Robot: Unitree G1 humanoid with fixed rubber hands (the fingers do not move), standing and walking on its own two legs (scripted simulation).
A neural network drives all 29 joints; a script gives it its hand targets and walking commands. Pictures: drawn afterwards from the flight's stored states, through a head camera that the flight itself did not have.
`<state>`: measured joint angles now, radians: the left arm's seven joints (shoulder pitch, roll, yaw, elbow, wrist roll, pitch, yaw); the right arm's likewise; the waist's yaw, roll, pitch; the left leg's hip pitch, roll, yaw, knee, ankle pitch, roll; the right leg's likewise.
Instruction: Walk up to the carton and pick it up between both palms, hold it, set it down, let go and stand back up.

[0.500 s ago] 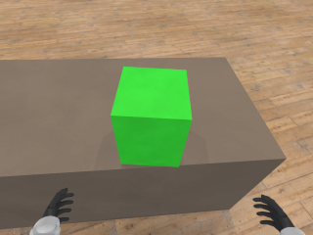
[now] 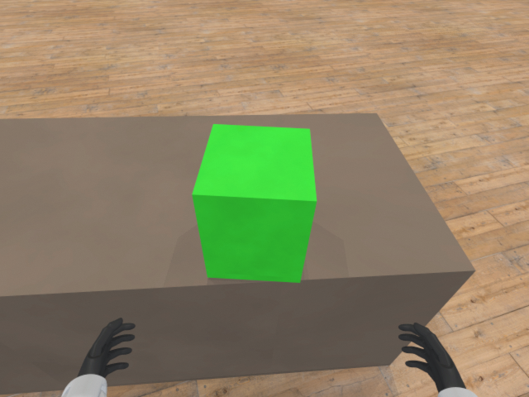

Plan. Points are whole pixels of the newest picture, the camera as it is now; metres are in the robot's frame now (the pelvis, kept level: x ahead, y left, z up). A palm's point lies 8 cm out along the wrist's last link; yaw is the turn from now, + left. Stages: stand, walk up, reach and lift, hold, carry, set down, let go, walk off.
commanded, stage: reach and lift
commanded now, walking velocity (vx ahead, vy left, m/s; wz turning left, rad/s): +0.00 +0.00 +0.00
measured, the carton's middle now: (257, 204) +0.48 +0.03 -0.01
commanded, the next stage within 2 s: none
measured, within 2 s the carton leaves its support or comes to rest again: neither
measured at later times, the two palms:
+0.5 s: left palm (127, 328) +0.22 +0.23 -0.02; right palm (432, 340) +0.20 -0.23 -0.01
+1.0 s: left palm (132, 313) +0.24 +0.23 +0.00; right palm (414, 308) +0.24 -0.21 +0.01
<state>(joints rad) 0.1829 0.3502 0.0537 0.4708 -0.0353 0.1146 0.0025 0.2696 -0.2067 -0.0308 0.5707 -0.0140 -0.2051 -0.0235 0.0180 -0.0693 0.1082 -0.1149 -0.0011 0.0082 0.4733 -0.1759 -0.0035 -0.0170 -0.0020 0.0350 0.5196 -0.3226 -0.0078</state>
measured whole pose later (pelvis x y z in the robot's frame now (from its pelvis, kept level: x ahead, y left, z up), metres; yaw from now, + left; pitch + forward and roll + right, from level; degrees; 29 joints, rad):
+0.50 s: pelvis +0.02 +0.00 +0.00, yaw -2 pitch -8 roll +1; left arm 0.21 0.31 -0.04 0.36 -0.10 -0.15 0.04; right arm 0.27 -0.20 -0.02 0.41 0.08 -0.24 0.02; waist 0.02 -0.07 0.09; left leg -0.11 -0.01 0.04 0.44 -0.19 0.00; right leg -0.03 -0.01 0.06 0.50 -0.33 0.01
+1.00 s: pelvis +0.03 +0.00 +0.00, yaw -2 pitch -6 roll +2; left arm 0.19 0.30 -0.04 0.34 -0.22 -0.13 0.01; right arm 0.22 -0.19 0.06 0.27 0.11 -0.14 -0.07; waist 0.03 -0.05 0.06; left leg -0.12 -0.01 0.04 0.42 -0.19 -0.01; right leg -0.04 -0.01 0.06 0.49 -0.34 0.00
